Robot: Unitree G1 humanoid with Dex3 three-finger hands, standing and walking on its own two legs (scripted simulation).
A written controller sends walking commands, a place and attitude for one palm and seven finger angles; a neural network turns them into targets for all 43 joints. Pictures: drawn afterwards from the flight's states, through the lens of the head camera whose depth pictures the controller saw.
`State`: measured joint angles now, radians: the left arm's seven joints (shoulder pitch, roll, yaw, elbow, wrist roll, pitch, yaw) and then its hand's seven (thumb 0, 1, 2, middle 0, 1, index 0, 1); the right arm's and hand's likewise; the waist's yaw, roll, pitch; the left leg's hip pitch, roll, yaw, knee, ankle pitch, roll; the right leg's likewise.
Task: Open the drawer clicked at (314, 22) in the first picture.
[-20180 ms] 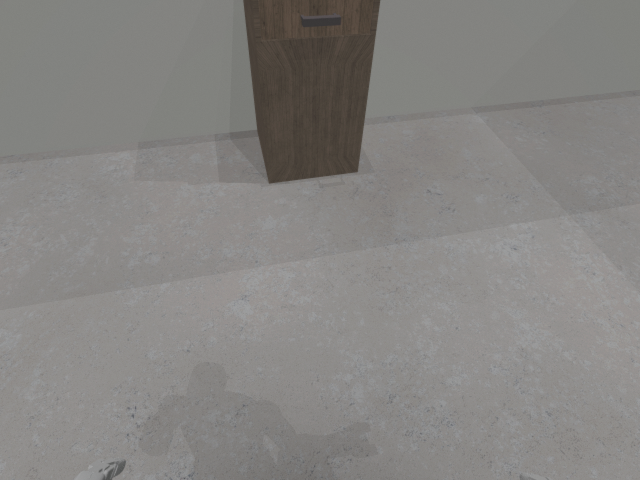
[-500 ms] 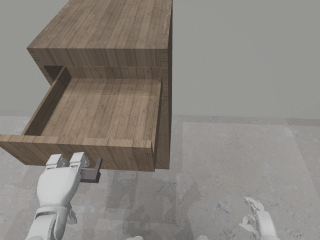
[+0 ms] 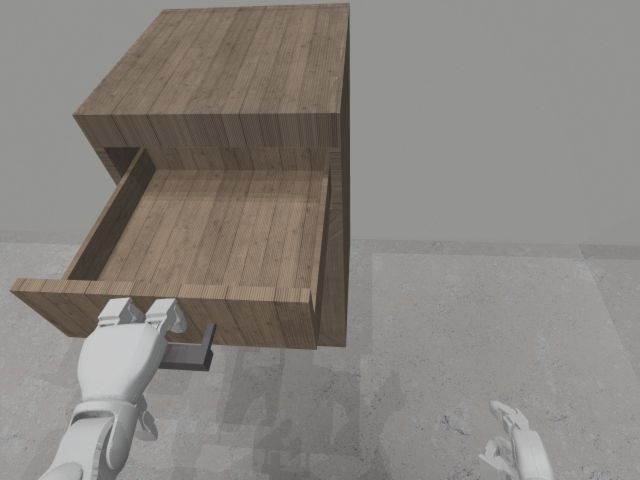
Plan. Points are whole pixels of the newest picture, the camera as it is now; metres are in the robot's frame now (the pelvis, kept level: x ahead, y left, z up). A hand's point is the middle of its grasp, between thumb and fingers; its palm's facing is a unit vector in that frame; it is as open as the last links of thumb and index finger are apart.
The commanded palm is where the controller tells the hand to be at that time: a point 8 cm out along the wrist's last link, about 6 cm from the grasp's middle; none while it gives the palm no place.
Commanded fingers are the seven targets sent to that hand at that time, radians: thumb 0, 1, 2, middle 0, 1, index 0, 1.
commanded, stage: lift the hand off the handle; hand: left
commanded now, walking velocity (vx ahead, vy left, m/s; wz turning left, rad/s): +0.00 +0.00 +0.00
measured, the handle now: (165, 341) +0.28 +0.25 -0.01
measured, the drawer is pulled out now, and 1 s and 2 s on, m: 0.30 0.30 0.30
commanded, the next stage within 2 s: draw the hand back to the body in 0.88 s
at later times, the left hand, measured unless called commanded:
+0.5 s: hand (124, 316) +0.26 +0.25 +0.10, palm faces +0.12 -0.04 -0.99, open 13.6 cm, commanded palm +0.22 +0.24 +0.16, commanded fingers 0.00 -0.50 0.30 -0.30 -1.20 -0.30 -1.20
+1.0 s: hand (103, 309) +0.25 +0.25 +0.14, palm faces +0.07 -0.06 -1.00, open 13.9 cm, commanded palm +0.21 +0.25 +0.19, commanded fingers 0.00 -0.50 0.30 -0.30 -1.20 -0.30 -1.20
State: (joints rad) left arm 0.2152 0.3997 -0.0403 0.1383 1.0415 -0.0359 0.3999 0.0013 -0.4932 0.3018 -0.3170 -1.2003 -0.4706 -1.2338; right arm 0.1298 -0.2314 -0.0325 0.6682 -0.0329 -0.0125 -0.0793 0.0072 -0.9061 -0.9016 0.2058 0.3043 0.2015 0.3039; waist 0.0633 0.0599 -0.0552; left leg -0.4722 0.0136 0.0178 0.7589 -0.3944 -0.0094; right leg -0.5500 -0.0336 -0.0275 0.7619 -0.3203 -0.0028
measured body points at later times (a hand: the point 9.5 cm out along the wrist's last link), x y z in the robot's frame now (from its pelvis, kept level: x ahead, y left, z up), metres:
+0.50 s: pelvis +0.02 +0.00 +0.02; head +0.03 -0.04 +0.47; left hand +0.25 +0.25 +0.16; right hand +0.24 -0.20 -0.08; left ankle -0.01 +0.13 -0.71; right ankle +0.04 -0.12 -0.71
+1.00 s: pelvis +0.02 +0.00 +0.03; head +0.02 -0.04 +0.48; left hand +0.24 +0.25 +0.19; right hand +0.25 -0.20 -0.07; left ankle -0.01 +0.13 -0.71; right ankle +0.04 -0.12 -0.71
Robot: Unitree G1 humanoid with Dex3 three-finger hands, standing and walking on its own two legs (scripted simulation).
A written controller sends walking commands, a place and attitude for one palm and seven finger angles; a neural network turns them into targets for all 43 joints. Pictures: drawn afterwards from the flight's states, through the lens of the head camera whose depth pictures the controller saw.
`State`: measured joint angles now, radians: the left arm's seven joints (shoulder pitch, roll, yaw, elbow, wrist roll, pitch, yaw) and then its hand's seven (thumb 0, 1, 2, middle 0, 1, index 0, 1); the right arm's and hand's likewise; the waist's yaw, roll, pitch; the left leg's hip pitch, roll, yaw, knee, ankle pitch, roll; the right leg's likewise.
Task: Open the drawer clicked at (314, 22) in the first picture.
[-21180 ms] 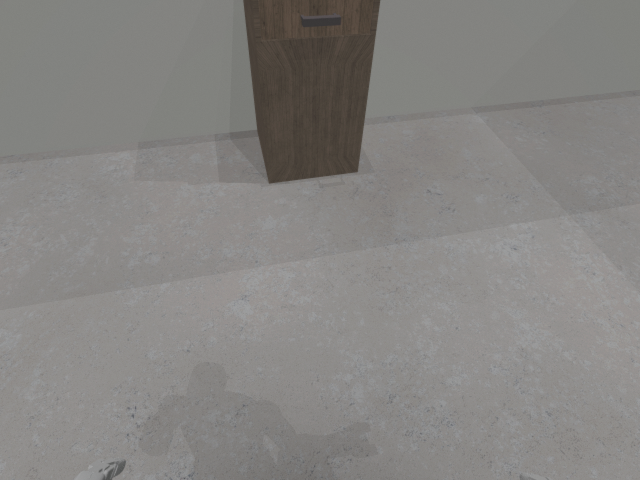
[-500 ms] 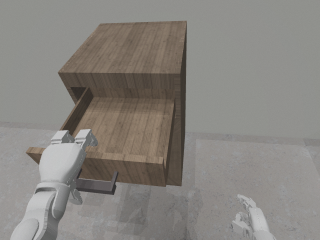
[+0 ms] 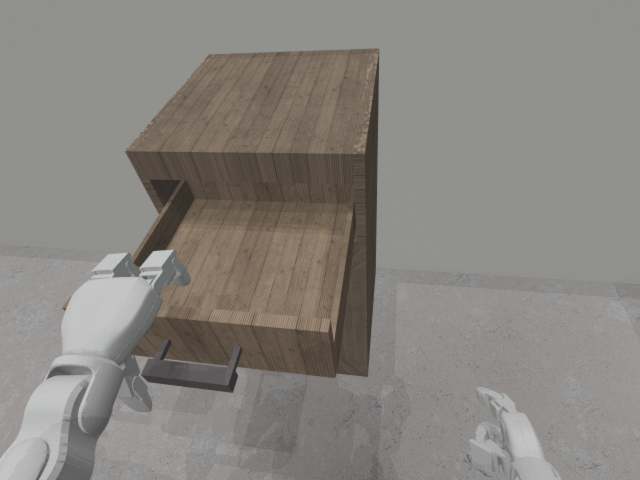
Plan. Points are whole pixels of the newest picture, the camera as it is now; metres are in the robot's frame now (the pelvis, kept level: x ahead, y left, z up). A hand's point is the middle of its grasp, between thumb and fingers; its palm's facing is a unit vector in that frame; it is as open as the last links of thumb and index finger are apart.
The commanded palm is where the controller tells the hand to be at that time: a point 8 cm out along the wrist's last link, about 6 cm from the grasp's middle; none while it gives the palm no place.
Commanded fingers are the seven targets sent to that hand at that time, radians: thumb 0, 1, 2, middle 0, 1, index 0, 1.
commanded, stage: draw the hand back to the body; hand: left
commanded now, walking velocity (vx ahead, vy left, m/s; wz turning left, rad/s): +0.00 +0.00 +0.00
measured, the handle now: (195, 361) +0.26 +0.25 -0.04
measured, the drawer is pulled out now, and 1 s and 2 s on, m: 0.30 0.30 0.30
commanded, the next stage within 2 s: step back with the hand held close in 1.58 s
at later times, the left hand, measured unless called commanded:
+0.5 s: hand (121, 343) +0.21 +0.26 +0.11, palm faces +0.06 -0.05 -1.00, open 13.9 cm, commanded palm +0.17 +0.26 +0.17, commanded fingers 0.00 -0.50 0.30 -0.30 -1.20 -0.30 -1.20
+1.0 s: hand (125, 318) +0.21 +0.24 +0.16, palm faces +0.38 -0.84 -0.38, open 12.0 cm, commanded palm +0.15 +0.27 +0.17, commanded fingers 0.00 0.27 0.63 -0.25 -0.70 -0.25 -0.70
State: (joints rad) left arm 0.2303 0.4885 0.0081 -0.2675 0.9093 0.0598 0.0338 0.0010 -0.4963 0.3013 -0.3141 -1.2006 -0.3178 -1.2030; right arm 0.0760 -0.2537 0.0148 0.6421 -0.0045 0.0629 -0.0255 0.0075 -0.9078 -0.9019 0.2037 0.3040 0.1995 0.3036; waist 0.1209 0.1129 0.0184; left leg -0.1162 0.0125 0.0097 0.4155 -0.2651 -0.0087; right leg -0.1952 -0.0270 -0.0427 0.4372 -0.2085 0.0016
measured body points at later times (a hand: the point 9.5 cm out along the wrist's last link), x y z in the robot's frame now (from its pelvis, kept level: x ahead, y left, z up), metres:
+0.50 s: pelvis -0.01 +0.01 +0.00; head +0.00 -0.03 +0.45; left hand +0.20 +0.26 +0.16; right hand +0.21 -0.20 -0.10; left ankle -0.02 +0.13 -0.74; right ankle +0.02 -0.12 -0.74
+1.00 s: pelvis +0.01 +0.00 +0.00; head +0.01 -0.01 +0.45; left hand +0.19 +0.28 +0.18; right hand +0.20 -0.21 -0.08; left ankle -0.02 +0.13 -0.74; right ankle +0.02 -0.12 -0.74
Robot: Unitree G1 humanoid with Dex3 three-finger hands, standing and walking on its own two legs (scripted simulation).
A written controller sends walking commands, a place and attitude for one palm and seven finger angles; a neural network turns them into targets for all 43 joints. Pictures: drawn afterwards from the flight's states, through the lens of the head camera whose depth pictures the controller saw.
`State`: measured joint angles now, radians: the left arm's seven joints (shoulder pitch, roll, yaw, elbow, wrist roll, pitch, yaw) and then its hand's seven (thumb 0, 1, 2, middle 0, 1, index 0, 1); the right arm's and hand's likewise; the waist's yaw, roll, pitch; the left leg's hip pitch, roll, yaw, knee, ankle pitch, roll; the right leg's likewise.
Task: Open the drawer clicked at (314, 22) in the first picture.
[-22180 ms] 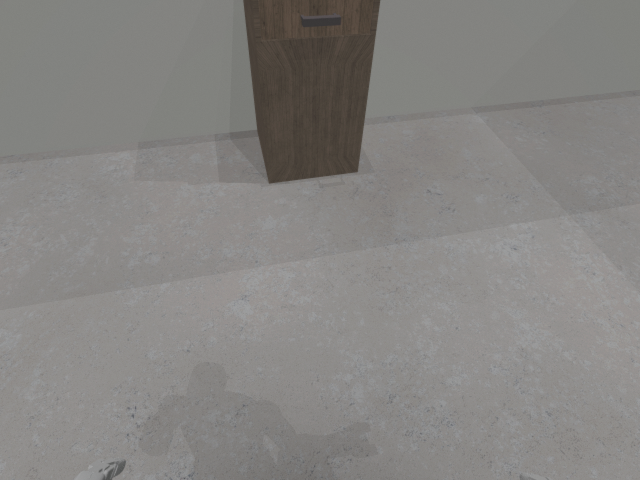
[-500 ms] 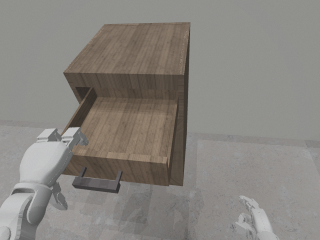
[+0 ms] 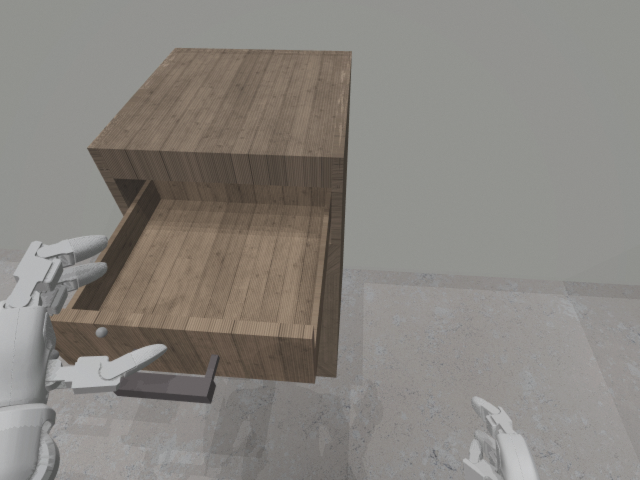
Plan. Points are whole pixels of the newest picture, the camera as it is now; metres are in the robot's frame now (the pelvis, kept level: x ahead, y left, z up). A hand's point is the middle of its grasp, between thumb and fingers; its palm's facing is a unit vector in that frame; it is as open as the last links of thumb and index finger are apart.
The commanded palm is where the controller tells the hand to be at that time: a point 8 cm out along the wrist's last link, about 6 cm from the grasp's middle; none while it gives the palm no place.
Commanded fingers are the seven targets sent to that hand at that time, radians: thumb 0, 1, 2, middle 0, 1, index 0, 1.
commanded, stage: draw the hand back to the body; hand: left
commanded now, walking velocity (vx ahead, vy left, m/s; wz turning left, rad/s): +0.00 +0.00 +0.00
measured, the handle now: (169, 372) +0.25 +0.25 -0.04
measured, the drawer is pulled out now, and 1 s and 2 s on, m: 0.30 0.30 0.30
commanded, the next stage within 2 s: step back with the hand held close in 0.58 s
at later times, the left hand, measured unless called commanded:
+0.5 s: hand (75, 354) +0.18 +0.25 +0.15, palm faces +0.43 -0.81 -0.39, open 7.9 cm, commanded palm +0.12 +0.28 +0.17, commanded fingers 0.00 0.90 0.90 -0.20 -0.30 -0.20 -0.30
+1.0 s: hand (69, 372) +0.17 +0.25 +0.15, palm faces +0.30 -0.80 -0.51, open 7.4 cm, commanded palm +0.10 +0.30 +0.17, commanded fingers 0.00 0.90 0.90 -0.20 -0.30 -0.20 -0.30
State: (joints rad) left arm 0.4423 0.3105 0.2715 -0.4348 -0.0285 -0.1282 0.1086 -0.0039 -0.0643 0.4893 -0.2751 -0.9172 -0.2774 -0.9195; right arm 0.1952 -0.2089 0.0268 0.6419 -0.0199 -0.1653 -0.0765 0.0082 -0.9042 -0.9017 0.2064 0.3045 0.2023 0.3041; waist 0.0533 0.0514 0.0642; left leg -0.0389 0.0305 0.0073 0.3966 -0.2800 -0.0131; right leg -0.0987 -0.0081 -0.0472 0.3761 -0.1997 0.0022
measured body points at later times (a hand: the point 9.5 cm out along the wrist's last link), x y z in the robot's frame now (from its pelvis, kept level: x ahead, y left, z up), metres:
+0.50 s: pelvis -0.01 +0.00 +0.00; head -0.02 -0.02 +0.45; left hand +0.15 +0.29 +0.18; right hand +0.20 -0.20 -0.08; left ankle -0.04 +0.13 -0.74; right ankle +0.01 -0.12 -0.74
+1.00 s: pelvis -0.03 +0.02 -0.01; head +0.01 +0.00 +0.44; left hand +0.14 +0.29 +0.17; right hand +0.16 -0.23 -0.09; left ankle -0.04 +0.13 -0.74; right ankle +0.01 -0.12 -0.74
